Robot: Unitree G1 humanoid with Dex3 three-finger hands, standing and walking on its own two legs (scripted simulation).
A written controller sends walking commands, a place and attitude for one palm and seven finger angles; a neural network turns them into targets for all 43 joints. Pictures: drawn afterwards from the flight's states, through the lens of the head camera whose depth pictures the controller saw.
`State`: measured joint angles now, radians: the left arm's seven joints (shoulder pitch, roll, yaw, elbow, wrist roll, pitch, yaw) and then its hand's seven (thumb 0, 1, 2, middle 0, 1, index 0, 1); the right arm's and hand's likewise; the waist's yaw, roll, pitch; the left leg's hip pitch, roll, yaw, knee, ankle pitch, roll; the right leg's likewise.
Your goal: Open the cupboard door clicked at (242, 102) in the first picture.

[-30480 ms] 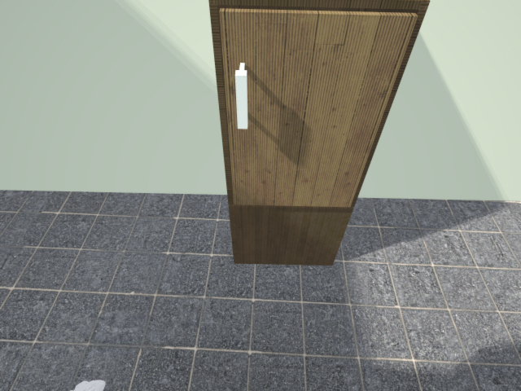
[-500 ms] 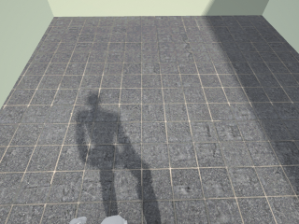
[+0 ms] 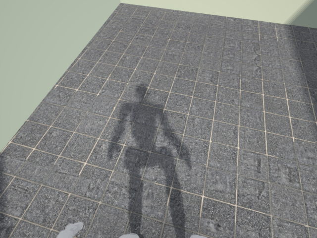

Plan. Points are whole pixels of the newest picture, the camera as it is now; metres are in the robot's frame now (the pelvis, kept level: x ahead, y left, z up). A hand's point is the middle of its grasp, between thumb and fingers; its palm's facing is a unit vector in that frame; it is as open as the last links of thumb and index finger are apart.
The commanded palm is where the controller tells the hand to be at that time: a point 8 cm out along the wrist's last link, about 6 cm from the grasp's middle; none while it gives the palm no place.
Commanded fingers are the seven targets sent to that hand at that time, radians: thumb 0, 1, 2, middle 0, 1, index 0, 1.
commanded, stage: turn to face it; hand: left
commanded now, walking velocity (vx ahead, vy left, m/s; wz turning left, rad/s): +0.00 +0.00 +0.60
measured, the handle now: out of the picture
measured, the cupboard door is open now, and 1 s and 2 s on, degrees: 41 41 41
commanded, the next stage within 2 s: none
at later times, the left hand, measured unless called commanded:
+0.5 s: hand out of the picture -0.01 +0.21 -0.19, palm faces +0.35 -0.90 -0.24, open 7.4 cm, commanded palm none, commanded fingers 0.00 0.90 0.90 -0.20 -0.30 -0.20 -0.30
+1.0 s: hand out of the picture +0.00 +0.16 -0.15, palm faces +0.58 -0.78 -0.25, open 7.4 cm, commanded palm none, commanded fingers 0.00 0.90 0.90 -0.20 -0.30 -0.20 -0.30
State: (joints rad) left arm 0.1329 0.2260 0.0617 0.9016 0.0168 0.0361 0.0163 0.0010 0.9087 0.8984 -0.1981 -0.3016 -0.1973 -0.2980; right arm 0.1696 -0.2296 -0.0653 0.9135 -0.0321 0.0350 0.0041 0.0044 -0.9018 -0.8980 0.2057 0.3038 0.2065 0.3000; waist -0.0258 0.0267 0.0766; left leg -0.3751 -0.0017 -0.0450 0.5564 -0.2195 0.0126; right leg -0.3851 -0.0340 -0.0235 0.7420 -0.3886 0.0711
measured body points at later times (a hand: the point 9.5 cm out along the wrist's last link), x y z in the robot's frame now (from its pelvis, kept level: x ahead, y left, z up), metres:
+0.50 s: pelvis +0.01 -0.01 -0.01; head +0.06 +0.04 +0.44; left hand -0.03 +0.26 -0.17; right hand +0.22 -0.21 -0.13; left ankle -0.01 +0.09 -0.73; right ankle +0.02 -0.16 -0.67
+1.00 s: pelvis +0.04 -0.04 +0.01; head +0.09 -0.02 +0.45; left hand -0.03 +0.20 -0.13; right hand +0.25 -0.21 -0.15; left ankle -0.06 +0.06 -0.66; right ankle +0.09 -0.15 -0.73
